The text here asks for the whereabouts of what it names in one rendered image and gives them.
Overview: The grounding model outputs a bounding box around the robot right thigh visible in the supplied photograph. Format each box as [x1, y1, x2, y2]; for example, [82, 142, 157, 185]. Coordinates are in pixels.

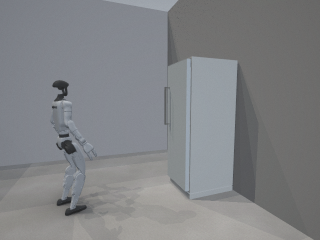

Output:
[64, 141, 86, 181]

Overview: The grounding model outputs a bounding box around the handle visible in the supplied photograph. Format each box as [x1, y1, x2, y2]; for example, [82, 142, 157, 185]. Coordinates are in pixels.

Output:
[164, 87, 169, 125]

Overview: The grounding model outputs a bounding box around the robot left forearm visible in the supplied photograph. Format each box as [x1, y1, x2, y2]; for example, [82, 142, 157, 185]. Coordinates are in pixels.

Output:
[52, 124, 61, 136]

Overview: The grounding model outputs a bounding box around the robot right forearm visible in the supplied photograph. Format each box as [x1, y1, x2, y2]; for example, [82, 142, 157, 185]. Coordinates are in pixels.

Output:
[67, 120, 87, 146]

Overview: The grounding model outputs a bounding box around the left robot upper arm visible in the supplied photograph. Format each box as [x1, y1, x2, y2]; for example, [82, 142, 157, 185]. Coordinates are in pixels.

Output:
[50, 102, 54, 125]

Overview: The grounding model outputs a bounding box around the robot right foot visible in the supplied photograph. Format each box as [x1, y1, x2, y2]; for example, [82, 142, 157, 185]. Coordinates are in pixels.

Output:
[65, 205, 87, 216]

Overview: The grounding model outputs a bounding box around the fridge door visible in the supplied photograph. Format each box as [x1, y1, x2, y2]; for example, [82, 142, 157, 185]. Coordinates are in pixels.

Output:
[167, 58, 191, 192]

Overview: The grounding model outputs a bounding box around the right robot upper arm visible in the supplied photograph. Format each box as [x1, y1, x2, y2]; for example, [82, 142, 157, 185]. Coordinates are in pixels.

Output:
[61, 101, 72, 129]

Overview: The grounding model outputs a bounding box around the robot right hand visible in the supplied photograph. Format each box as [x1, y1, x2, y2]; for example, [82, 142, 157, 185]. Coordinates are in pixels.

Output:
[82, 143, 97, 161]

